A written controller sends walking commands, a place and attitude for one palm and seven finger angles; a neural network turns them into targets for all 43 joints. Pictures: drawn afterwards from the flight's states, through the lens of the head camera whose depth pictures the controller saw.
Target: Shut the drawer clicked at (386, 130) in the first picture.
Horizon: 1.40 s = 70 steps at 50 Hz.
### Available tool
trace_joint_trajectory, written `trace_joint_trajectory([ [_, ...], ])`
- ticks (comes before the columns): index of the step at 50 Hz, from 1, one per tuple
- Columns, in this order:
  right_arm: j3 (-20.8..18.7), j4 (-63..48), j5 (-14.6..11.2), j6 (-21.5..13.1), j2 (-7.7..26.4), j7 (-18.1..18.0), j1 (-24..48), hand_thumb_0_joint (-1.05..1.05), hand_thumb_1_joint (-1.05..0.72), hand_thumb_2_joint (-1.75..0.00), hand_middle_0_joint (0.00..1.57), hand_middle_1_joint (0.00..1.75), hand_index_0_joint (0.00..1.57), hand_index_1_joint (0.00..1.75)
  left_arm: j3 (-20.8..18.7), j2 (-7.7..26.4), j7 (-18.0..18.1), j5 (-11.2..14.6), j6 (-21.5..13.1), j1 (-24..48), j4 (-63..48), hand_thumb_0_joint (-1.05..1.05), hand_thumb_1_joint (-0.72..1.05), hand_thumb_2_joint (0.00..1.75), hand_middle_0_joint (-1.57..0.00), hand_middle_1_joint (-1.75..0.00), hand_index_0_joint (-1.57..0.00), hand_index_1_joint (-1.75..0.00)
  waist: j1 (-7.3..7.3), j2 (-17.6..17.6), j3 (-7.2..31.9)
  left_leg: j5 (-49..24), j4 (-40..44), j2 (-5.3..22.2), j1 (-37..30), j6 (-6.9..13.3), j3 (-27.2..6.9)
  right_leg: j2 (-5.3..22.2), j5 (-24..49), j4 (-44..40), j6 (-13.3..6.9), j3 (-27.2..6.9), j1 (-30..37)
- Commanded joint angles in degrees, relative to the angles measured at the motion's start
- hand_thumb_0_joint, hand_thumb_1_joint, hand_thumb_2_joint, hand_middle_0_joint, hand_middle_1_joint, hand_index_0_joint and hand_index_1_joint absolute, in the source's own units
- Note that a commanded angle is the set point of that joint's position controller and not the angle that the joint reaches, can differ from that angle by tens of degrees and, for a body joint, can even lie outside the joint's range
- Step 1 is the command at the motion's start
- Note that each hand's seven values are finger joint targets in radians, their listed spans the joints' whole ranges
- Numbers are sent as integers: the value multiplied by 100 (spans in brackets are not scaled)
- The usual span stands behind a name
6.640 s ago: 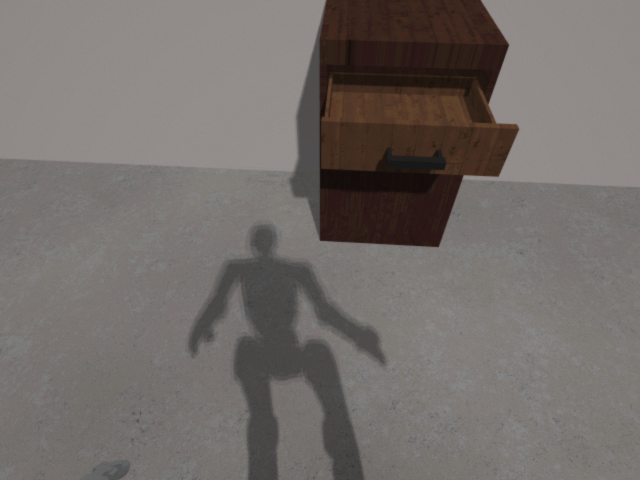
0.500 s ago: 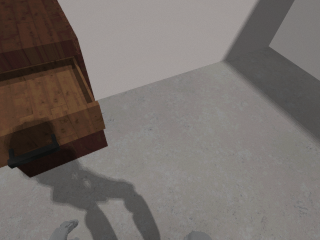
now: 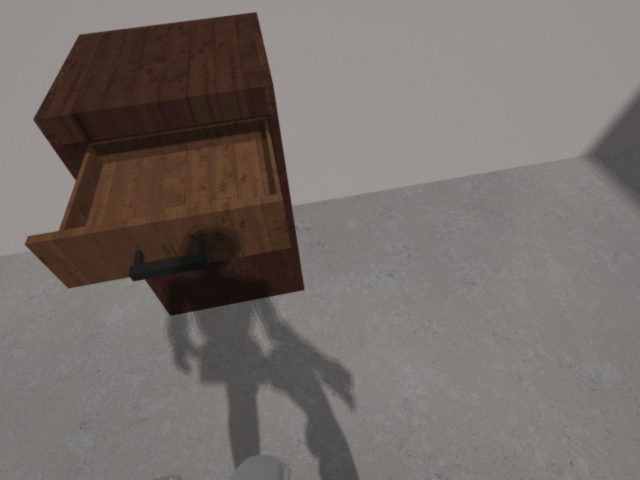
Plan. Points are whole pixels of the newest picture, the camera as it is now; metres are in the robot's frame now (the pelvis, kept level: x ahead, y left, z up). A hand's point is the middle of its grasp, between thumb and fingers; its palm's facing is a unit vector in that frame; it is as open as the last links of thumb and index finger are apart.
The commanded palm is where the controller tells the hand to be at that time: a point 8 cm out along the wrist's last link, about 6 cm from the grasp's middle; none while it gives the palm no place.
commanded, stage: turn to face it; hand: left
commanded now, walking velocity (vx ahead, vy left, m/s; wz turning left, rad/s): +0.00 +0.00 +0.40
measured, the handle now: (169, 258) +0.51 +0.31 -0.09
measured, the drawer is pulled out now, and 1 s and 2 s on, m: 0.29 0.29 0.29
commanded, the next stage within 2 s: take the last steps up to it in 0.34 s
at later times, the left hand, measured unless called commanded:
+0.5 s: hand out of the picture -0.03 +0.31 -0.18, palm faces +0.26 -0.94 -0.20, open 7.4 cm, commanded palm none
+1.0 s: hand out of the picture +0.06 +0.26 -0.16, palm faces +0.17 -0.97 -0.18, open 7.4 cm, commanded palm none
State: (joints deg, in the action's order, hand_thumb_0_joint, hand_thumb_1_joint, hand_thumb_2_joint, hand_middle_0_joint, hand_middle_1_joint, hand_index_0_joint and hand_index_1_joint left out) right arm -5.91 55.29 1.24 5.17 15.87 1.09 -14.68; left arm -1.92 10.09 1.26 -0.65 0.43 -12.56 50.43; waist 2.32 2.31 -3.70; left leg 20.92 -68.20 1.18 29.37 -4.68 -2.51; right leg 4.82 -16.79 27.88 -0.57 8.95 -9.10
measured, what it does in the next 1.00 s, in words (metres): steps on the spot: left foot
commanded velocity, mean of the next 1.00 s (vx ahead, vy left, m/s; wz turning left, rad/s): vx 0.17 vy -0.05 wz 0.11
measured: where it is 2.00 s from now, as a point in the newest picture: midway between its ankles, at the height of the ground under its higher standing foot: (343, 460)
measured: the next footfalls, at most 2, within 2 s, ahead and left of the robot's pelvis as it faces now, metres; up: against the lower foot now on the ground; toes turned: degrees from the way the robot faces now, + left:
left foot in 0.22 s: +0.03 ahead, +0.15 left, +0.00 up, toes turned +10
right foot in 1.20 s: +0.20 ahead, -0.09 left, +0.00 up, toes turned +6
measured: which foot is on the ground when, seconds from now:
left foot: up 0.00-0.20, down 0.22-1.00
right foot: down 0.00-0.22, up 0.24-1.00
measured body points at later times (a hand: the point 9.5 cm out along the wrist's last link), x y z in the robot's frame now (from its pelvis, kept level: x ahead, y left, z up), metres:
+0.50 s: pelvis -0.02 +0.10 +0.01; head -0.01 +0.14 +0.45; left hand -0.04 +0.36 -0.16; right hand +0.13 -0.11 -0.12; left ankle -0.01 +0.14 -0.74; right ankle -0.02 -0.09 -0.64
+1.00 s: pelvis +0.02 +0.06 +0.01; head +0.02 +0.07 +0.46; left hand +0.05 +0.31 -0.14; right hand -0.08 -0.16 -0.13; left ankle -0.01 +0.14 -0.74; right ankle +0.11 -0.07 -0.67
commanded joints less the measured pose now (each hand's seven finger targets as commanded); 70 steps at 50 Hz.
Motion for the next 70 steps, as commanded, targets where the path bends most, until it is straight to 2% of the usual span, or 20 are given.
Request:
trace_joint_trajectory([
  [1,25,-612,-13,-140,193,19,610,0,-90,-90,20,30,20,30,-322,1208,88,-78,-101,-403,-279,0,90,90,-20,-30,-20,-30,-365,-1275,58,246,660,90,280,-23,281,1448,2215,-912,-622,-832,279],
  [6,156,-707,-69,-257,56,11,929,0,-90,-90,20,30,20,30,-386,1396,63,-130,-44,-661,-101,0,90,90,-20,-30,-20,-30,-534,-1560,293,450,2180,-71,-611,148,708,1525,2910,-490,-640,-604,283],
  [9,151,-576,-69,-373,205,-26,375,0,-90,-90,20,30,20,30,-399,1402,46,-74,1,-548,-28,0,90,90,-20,-30,-20,-30,-214,-1226,677,-722,4033,-144,-1905,272,751,1344,2665,415,-199,-251,-6],
  [10,68,-491,-43,-452,587,-40,24,0,-90,-90,20,30,20,30,-363,1214,32,-20,23,-592,-68,0,90,90,-20,-30,-20,-30,-9,-320,1063,-1858,4581,446,-2959,449,183,1076,1794,1424,115,21,-663],
  [11,-80,-483,-26,-498,1248,-83,-304,0,-90,-90,20,30,20,30,-252,780,0,21,41,-571,-253,0,90,90,-20,-30,-20,-30,147,1537,1196,-4530,4679,2086,-3653,1146,-1884,227,-1816,2703,583,65,-2231],
  [12,-73,-393,-59,-430,1371,-134,-477,0,-90,-90,20,30,20,30,-200,854,64,-11,123,-363,-269,0,90,90,-20,-30,-20,-30,213,1125,1268,-5296,4534,2347,-3220,1638,-1750,224,-2238,3278,498,-625,-2071],
  [16,150,-533,-37,-465,695,-259,441,0,-90,-90,20,30,20,30,-267,943,29,-41,188,-316,145,0,90,90,-20,-30,-20,-30,-165,829,383,-4213,4831,1360,-2280,1318,-818,204,-848,3993,518,-937,-2064],
  [19,185,-508,-83,-525,588,-258,436,0,-90,-90,20,30,20,30,-279,920,-2,-42,190,-575,317,0,90,90,-20,-30,-20,-30,-287,463,468,-3787,5035,1121,-2374,1162,-615,105,-326,4035,574,-892,-2014],
  [30,160,20,-37,-724,154,-323,-726,0,-90,-90,20,30,20,30,-220,755,-54,-135,74,-219,418,0,90,90,-20,-30,-20,-30,-28,248,122,387,6134,1186,-2657,1089,-1854,-3,84,3313,487,-1119,-2615],
  [39,211,472,-6,-846,98,-379,-1416,0,-90,-90,20,30,20,30,-220,654,-152,-98,30,205,422,0,90,90,-20,-30,-20,-30,60,197,-218,786,6415,1344,-2579,1182,-2031,25,326,3049,339,-1132,-3036],
  [49,201,768,46,-847,83,-334,-1814,0,-90,-90,20,30,20,30,-216,345,-261,-72,-31,771,268,0,90,90,-20,-30,-20,-30,191,306,-260,701,6308,1384,-2348,1532,-1615,78,396,2307,302,-819,-2948],
  [54,162,792,71,-819,124,-292,-1631,0,-90,-90,20,30,20,30,-223,187,-284,-51,-134,828,239,0,90,90,-20,-30,-20,-30,161,726,-311,280,5990,1324,-1861,1481,-1139,-50,139,1262,288,-517,-1901],
  [57,163,789,44,-792,57,-282,-1437,0,-90,-90,20,30,20,30,-284,225,-253,-52,-247,85,497,0,90,90,-20,-30,-20,-30,-184,452,-45,-75,5124,1028,-1320,1195,-698,-283,459,133,285,-319,-293],
  [58,171,821,30,-795,-56,-255,-1489,0,-90,-90,20,30,20,30,-316,422,-217,-68,-304,-491,714,0,90,90,-20,-30,-20,-30,-378,-8,238,-53,4354,695,-1059,988,-431,-294,478,-252,244,-426,516],
  [59,194,766,-8,-815,-304,-216,-1540,0,-90,-90,20,30,20,30,-394,797,-168,-102,-398,-1252,934,0,90,90,-20,-30,-20,-30,-662,-837,637,340,2839,277,-193,736,111,634,-384,-696,-25,-1477,1653],
  [60,272,510,-19,-818,-553,-193,-1395,0,-90,-90,20,30,20,30,-479,1404,-103,-83,-423,-1822,1045,0,90,90,-20,-30,-20,-30,-754,-2231,723,1328,1129,-250,927,593,434,1961,-790,-1504,-410,-3571,1904],
  [61,199,372,7,-804,-264,-168,-1066,0,-90,-90,20,30,20,30,-435,1293,-66,-6,-400,-1780,1010,0,90,90,-20,-30,-20,-30,-736,-1342,441,994,400,50,1032,666,75,2116,-1175,-1908,-657,-3773,1215],
  [63,142,406,8,-804,-405,-142,-974,0,-90,-90,20,30,20,30,-358,798,-47,-19,-477,-1027,892,0,90,90,-20,-30,-20,-30,-382,-1025,111,-16,-85,365,920,669,50,1777,-1281,-2039,-564,-3267,444],
  [65,156,542,37,-750,-495,-116,-929,0,-90,-90,20,30,20,30,-154,195,-43,-10,-556,-772,894,0,90,90,-20,-30,-20,-30,-147,-750,-330,-764,76,539,591,558,52,1236,433,-1970,-388,-1916,-147],
  [70,173,457,30,-582,-567,-103,-650,0,-90,-90,20,30,20,30,-49,37,15,-39,-632,-1458,1054,0,90,90,-20,-30,-20,-30,-177,-802,-156,-1078,415,393,664,392,298,942,3633,-1537,-143,-933,304],
])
